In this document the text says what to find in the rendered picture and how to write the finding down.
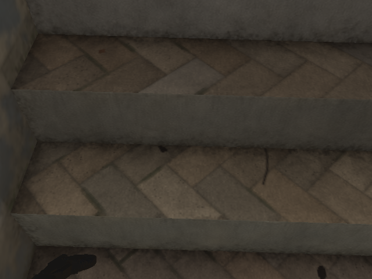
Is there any left robot hand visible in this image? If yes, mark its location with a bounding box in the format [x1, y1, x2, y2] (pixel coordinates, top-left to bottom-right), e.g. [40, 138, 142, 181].
[32, 254, 96, 279]

